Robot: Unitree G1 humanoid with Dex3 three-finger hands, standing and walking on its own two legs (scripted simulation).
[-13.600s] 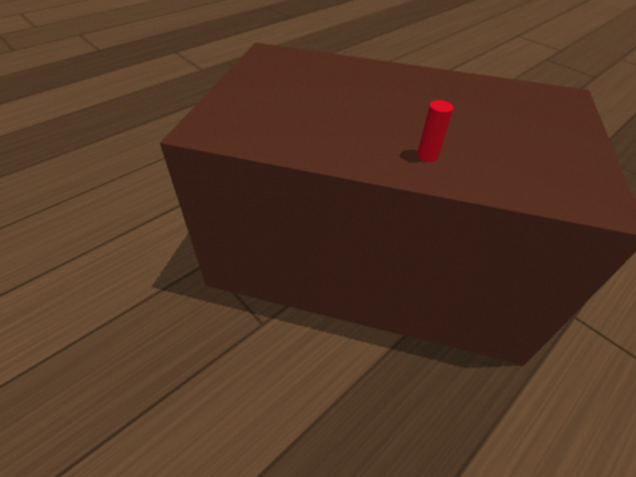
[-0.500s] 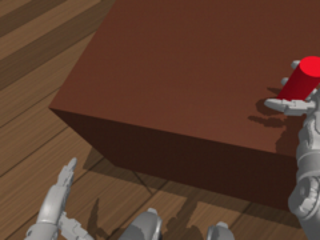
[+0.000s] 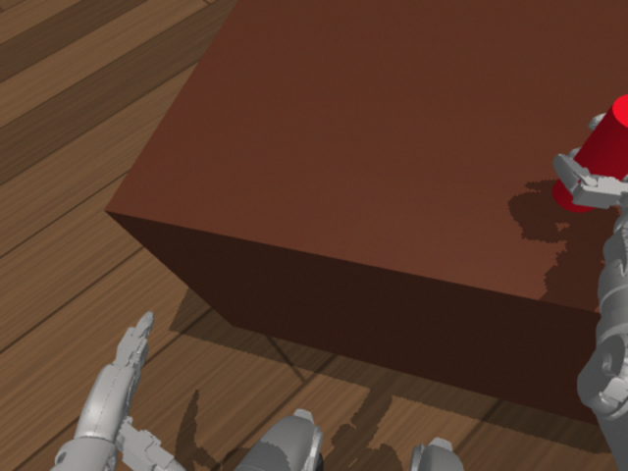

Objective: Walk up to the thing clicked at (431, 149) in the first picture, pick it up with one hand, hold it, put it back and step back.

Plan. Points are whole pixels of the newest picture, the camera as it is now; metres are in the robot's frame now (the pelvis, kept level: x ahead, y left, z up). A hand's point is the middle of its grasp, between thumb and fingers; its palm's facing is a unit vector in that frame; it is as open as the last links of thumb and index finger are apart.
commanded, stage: settle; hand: right
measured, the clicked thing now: (604, 159) +0.53 -0.22 +0.07
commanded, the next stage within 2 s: lift in 0.70 s
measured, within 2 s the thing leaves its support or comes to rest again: neither
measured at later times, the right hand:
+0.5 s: hand (620, 136) +0.53 -0.22 +0.10, palm faces +0.22 +0.97 +0.01, open 8.0 cm
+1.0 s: hand (626, 116) +0.53 -0.21 +0.13, palm faces +0.21 +0.98 +0.01, open 8.1 cm
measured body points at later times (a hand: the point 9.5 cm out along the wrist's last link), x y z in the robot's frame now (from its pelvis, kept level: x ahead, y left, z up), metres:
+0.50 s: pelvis +0.00 +0.00 +0.02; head +0.12 -0.04 +0.45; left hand +0.16 +0.27 +0.02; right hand +0.51 -0.27 +0.10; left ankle +0.01 +0.14 -0.64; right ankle +0.02 -0.12 -0.64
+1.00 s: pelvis +0.02 +0.00 +0.04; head +0.12 -0.03 +0.47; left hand +0.17 +0.27 +0.02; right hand +0.51 -0.26 +0.13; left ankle +0.01 +0.14 -0.64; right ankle +0.02 -0.12 -0.64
